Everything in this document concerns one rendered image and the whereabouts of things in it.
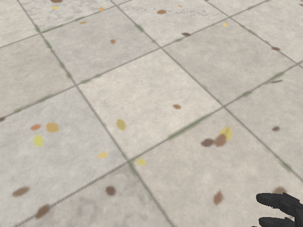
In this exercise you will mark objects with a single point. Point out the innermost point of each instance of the robot right hand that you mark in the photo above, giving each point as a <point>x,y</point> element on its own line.
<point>285,203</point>

